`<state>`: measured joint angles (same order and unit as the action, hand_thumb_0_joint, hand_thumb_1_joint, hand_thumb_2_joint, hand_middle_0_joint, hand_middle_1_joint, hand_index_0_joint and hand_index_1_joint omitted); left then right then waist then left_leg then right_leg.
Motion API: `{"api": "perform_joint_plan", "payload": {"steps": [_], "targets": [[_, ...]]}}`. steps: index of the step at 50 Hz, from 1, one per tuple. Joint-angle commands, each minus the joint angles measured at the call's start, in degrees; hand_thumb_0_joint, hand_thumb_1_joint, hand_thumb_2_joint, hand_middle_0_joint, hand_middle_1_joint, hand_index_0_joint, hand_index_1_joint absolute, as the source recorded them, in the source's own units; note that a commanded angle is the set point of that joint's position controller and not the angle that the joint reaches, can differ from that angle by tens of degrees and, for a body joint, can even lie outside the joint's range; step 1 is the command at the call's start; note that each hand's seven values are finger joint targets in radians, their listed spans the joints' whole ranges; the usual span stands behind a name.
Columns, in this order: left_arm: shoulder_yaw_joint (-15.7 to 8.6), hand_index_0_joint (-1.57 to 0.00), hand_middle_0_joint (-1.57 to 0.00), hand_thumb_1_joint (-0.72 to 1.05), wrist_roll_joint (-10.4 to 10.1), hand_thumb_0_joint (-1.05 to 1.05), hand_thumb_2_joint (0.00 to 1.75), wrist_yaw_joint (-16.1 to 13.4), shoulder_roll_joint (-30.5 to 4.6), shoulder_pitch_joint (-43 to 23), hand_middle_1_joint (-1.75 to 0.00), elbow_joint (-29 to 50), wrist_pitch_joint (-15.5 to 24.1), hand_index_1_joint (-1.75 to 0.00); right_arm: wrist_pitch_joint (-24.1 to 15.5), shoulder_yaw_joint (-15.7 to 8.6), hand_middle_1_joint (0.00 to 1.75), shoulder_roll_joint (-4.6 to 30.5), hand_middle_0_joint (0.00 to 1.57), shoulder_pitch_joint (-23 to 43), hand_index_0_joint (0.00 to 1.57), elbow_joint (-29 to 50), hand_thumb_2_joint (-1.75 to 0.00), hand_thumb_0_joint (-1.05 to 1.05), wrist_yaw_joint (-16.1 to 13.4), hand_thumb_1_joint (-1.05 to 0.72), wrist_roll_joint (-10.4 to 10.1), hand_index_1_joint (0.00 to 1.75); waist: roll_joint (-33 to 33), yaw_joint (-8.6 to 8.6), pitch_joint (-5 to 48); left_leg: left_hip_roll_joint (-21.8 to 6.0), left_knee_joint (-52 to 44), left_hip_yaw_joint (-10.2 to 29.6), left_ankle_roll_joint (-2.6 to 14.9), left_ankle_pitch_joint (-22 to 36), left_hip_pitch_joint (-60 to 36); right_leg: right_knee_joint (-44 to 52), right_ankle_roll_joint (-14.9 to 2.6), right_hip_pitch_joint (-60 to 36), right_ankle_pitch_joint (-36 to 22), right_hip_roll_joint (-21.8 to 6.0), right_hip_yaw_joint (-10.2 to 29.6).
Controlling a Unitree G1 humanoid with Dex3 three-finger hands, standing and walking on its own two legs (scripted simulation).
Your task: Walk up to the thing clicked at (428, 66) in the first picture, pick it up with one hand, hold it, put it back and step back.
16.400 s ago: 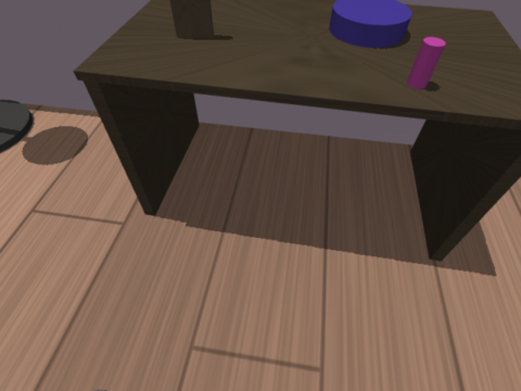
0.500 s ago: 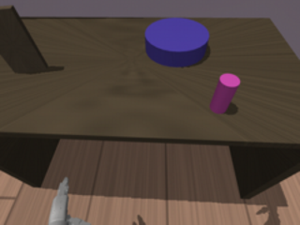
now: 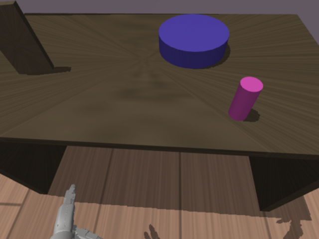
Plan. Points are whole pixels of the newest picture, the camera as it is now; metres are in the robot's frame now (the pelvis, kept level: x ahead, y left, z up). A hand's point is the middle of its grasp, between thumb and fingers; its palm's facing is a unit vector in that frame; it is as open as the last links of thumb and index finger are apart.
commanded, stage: go down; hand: right
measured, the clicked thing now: (243, 100) +0.47 -0.19 +0.06
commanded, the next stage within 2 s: approach in 0.68 s
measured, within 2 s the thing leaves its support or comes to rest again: neither
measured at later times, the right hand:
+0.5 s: hand out of the picture +0.41 -0.38 +0.20, palm faces +0.20 +0.98 +0.01, open 17.7 cm
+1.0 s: hand out of the picture +0.41 -0.37 +0.19, palm faces +0.17 +0.98 -0.02, open 17.6 cm
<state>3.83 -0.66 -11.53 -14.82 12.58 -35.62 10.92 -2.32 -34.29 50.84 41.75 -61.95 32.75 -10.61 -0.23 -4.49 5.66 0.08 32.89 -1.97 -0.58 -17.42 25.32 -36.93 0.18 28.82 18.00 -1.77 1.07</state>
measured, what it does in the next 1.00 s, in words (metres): stands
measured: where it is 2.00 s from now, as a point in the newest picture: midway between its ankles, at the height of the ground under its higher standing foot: outside the picture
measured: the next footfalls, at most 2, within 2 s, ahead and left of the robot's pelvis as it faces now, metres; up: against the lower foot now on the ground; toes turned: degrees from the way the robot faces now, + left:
none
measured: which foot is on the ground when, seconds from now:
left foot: down 0.00-1.00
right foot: down 0.00-1.00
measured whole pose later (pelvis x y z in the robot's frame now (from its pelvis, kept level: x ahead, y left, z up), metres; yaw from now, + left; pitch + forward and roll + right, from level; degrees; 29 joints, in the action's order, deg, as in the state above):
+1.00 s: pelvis +0.00 +0.00 +0.00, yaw +0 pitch +11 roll +2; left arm 3.6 -0.3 -10.3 -14.9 14.0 -32.2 11.0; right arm -2.2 -30.0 52.1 47.3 -66.9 31.2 -9.0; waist 0.1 -5.3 6.4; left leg 0.1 34.2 -2.0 -0.8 -17.9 27.6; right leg -38.9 0.0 31.4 18.8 -1.8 1.2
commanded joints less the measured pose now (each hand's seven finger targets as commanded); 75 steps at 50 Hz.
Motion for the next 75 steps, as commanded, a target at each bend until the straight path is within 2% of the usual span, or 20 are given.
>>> {"api": "perform_joint_plan", "payload": {"steps": [1, 11, 14, 18, 22, 28, 31, 37, 41, 44, 50, 53, 56, 60, 64, 66, 69, 72, 73, 75], "targets": [[-3.4, -0.05, -0.05, -0.56, 0.0, 0.0, 0.06, -0.4, -8.6, -1.0, -0.05, 7.6, 2.5, -0.06, -3.3, -2.7, 0.05, 23.3, 0.05, 21.0, 0.05, 9.8, -0.05, 0.0, -0.2, 0.58, -1.4, 0.05, 9.6, 0.2, 18.0, 0.9, -2.3, 0.3, 1.68, 16.5, -3.0, 2.4, -1.25, -14.3, -20.9, 1.1, 0.6], [-3.1, -0.04, -0.05, -0.56, 0.4, 0.0, 0.07, 0.2, -8.7, -1.5, -0.05, 7.6, 2.8, -0.06, -3.6, -1.9, 0.05, 24.6, 0.04, 24.1, 0.05, 8.0, -0.05, 0.0, -0.2, 0.6, -0.2, 0.05, 11.7, -0.04, 17.7, 1.3, -1.8, 0.2, 1.99, 13.8, -0.8, 2.1, -0.99, -12.6, -18.2, 0.8, 1.0], [-3.4, -0.04, -0.05, -0.56, 0.3, 0.0, 0.07, 0.1, -9.0, -2.3, -0.05, 10.2, 3.0, -0.06, -3.8, -2.1, 0.05, 25.2, 0.05, 26.1, 0.05, 9.8, -0.05, 0.0, -0.4, 0.58, 0.1, 0.05, 12.2, 0.33, 22.9, 1.2, -1.2, 0.3, 1.94, 16.7, -2.2, 0.7, -0.67, -15.5, -23.0, 0.8, 0.9], [-4.1, -0.04, -0.05, -0.56, 0.1, 0.0, 0.07, 0.0, -9.9, 0.0, -0.05, 9.4, 2.5, -0.06, -3.2, -2.8, 0.05, 25.7, 0.04, 24.1, 0.05, 7.0, -0.05, 0.0, -0.1, 0.6, -0.5, 0.05, 10.9, -0.12, 21.1, 1.5, -1.3, -0.1, 1.83, 16.9, -1.8, 0.6, -0.55, -15.3, -25.0, 0.6, 1.3], [-3.3, -0.05, -0.05, -0.56, 0.0, 0.0, 0.06, 0.2, -9.0, -0.7, -0.05, 12.3, 2.4, -0.06, -3.2, -3.1, 0.05, 27.0, 0.04, 25.6, 0.05, 8.6, -0.04, 0.0, -0.7, 0.6, 0.5, 0.05, 10.3, 0.61, 19.2, 1.0, -1.7, 0.4, 2.04, 15.9, -3.7, 1.8, -1.13, -11.5, -19.3, 1.1, 0.5], [-2.2, -0.04, -0.05, -0.56, 0.1, 0.0, 0.07, 0.7, -7.3, 0.3, -0.05, 10.2, 2.6, -0.06, -3.0, -0.1, 0.06, 22.4, 0.04, 25.5, 0.04, 8.2, -0.05, 0.0, -0.6, 0.61, 0.1, 0.06, 11.0, -0.78, 16.6, 1.6, -1.5, 0.0, 1.99, 14.0, 0.1, 1.8, -0.68, -12.5, -19.6, 0.4, 1.0], [-4.5, -0.04, -0.05, -0.57, 0.2, 0.0, 0.07, 0.4, -9.9, 0.4, -0.05, 10.3, 2.8, -0.06, -3.2, -0.8, 0.06, 23.0, 0.04, 24.4, 0.04, 8.1, -0.05, 0.0, -0.1, 0.61, -0.3, 0.06, 11.0, -0.86, 18.8, 1.6, -1.4, -0.1, 2.03, 14.3, 0.9, 1.2, -0.53, -14.5, -21.5, 0.2, 1.3], [-4.0, -0.04, -0.05, -0.56, 0.1, 0.0, 0.07, 0.6, -9.5, 1.3, -0.05, 9.4, 2.4, -0.06, -3.8, -3.0, 0.05, 24.8, 0.05, 25.1, 0.05, 12.9, -0.05, 0.0, -0.3, 0.6, -1.3, 0.05, 13.8, 0.32, 22.6, 1.6, -0.9, -0.2, 2.1, 17.3, -1.0, -0.1, -0.11, -17.7, -29.3, 0.3, 1.4], [-2.8, -0.04, -0.05, -0.57, 0.0, 0.0, 0.06, 0.3, -8.2, -2.4, -0.05, 11.1, 2.5, -0.06, -4.0, -3.8, 0.04, 26.5, 0.05, 28.3, 0.05, 15.0, -0.03, 0.0, -1.4, 0.55, -0.5, 0.04, 12.9, 1.21, 22.2, 1.1, -1.2, 0.4, 2.16, 17.0, -3.8, 0.8, -0.77, -14.4, -23.4, 1.0, 0.6], [-3.9, -0.05, -0.05, -0.56, 0.2, 0.0, 0.05, 0.3, -9.6, 0.5, -0.05, 8.9, 2.1, -0.06, -2.1, 0.1, 0.04, 19.6, 0.05, 21.4, 0.05, 4.2, -0.04, 0.0, -1.5, 0.55, -0.3, 0.04, 9.2, -0.9, 15.6, 1.5, -2.0, -0.2, 2.0, 13.9, -1.2, 1.9, -0.85, -11.9, -19.9, 0.7, 0.9], [-4.4, -0.05, -0.06, -0.56, 0.1, 0.0, 0.05, 1.1, -9.2, -1.0, -0.06, 11.5, 3.3, -0.06, -3.4, 6.6, 0.05, 10.1, 0.04, 23.8, 0.04, 2.5, -0.05, 0.0, -1.1, 0.58, -0.7, 0.05, 6.2, -3.43, 12.5, 1.6, -1.2, -0.2, 1.66, 11.9, 4.2, 1.7, -1.22, -10.7, -15.0, 0.1, 1.1], [-1.2, -0.05, -0.06, -0.56, 0.3, 0.0, 0.05, 2.1, -5.5, -0.2, -0.06, 12.7, 3.6, -0.06, -5.7, 7.6, 0.05, 7.1, 0.04, 25.7, 0.05, 4.2, -0.05, 0.0, -1.9, 0.57, -0.8, 0.05, 5.4, -3.55, 15.2, 1.3, 0.4, 0.5, 1.23, 13.5, 4.8, -0.5, -1.77, -9.6, -14.6, 0.8, 0.5], [-2.4, -0.06, -0.06, -0.54, 0.9, 0.0, 0.04, 2.9, -7.0, 1.9, -0.06, 13.1, 3.6, -0.06, -8.3, 6.7, 0.05, 6.1, 0.04, 24.4, 0.05, 3.2, -0.05, 0.0, -3.1, 0.55, -1.8, 0.05, 6.4, -4.33, 18.0, 1.5, 3.1, 0.3, 1.06, 13.8, 7.4, -3.4, -1.39, -9.1, -16.2, 0.7, 0.7], [-6.0, -0.06, -0.06, -0.53, 1.9, 0.0, 0.04, 3.9, -9.6, 4.3, -0.06, 15.6, 2.9, -0.06, -13.4, 2.1, 0.05, 12.2, 0.04, 29.6, 0.04, 12.8, -0.05, 0.0, -7.2, 0.53, -0.8, 0.05, 12.2, -2.8, 28.0, 1.3, 7.0, 0.9, 1.04, 17.8, 7.0, -7.7, -0.68, -11.2, -22.7, 1.1, 0.4], [-8.5, -0.06, -0.06, -0.57, 2.5, 0.0, 0.06, 5.2, -10.7, -0.3, -0.06, 18.7, 1.9, -0.07, -16.9, 1.6, 0.04, 8.5, 0.04, 28.4, 0.04, 11.6, -0.03, 0.0, -12.2, 0.6, 0.6, 0.04, 11.1, -2.64, 28.2, 1.5, 9.9, 1.2, 1.3, 16.3, 9.3, -10.5, -0.39, -5.8, -22.1, 0.7, 0.7], [-7.5, -0.06, -0.06, -0.57, 3.0, 0.0, 0.06, 5.7, -9.6, -1.0, -0.06, 21.0, 1.3, -0.07, -18.7, 1.3, 0.04, 8.8, 0.04, 33.6, 0.04, 15.7, -0.04, 0.0, -14.7, 0.59, 1.9, 0.04, 14.1, -2.17, 33.3, 1.7, 11.0, 1.3, 1.63, 16.0, 9.3, -11.7, -0.11, -7.6, -23.6, 0.4, 0.8], [-4.3, -0.06, -0.06, -0.56, 3.0, 0.0, 0.06, 6.8, -5.5, -1.2, -0.06, 22.2, 0.3, -0.06, -18.9, 5.1, 0.05, 0.4, 0.03, 30.1, 0.04, 10.0, -0.04, 0.0, -17.1, 0.6, 3.1, 0.05, 11.9, -2.75, 33.9, 2.1, 12.0, 0.9, 1.55, 17.1, 8.0, -12.8, -0.28, -5.7, -23.5, 0.5, 0.7], [-10.1, -0.06, -0.06, -0.56, 3.1, 0.0, 0.05, 6.6, -12.5, -0.2, -0.06, 26.1, -1.1, -0.06, -19.7, 0.5, 0.05, 10.0, 0.03, 36.1, 0.03, 21.3, -0.05, 0.0, -20.5, 0.61, 4.6, 0.05, 16.9, -1.42, 42.5, 2.2, 12.3, 0.7, 1.54, 18.8, 4.9, -12.6, 0.33, -11.8, -27.9, -0.1, 0.8], [-8.9, -0.06, -0.06, -0.56, 3.2, 0.0, 0.05, 6.9, -10.7, 0.1, -0.06, 26.1, -1.6, -0.06, -19.3, 2.0, 0.05, 7.8, 0.02, 37.2, 0.03, 21.3, -0.05, 0.0, -21.3, 0.61, 5.1, 0.05, 18.3, -1.2, 41.7, 2.1, 12.1, 0.9, 1.51, 19.3, 4.6, -12.6, 0.37, -11.9, -28.3, 0.2, 0.4], [-7.0, -0.06, -0.06, -0.55, 2.5, 0.0, 0.05, 8.1, -6.3, 6.4, -0.06, 21.0, -3.2, -0.06, -16.9, 5.3, 0.05, -2.7, 0.02, 25.7, 0.03, 8.3, -0.05, 0.0, -22.3, 0.59, 4.6, 0.05, 12.2, -2.73, 25.7, 2.6, 10.6, 0.1, 1.55, 15.9, 6.8, -10.3, 0.04, -3.8, -22.0, 0.3, 0.4]]}}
